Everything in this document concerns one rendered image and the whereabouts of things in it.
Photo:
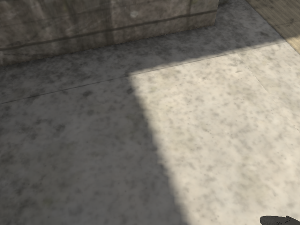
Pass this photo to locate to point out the robot right hand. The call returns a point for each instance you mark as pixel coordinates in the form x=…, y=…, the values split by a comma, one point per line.
x=276, y=220

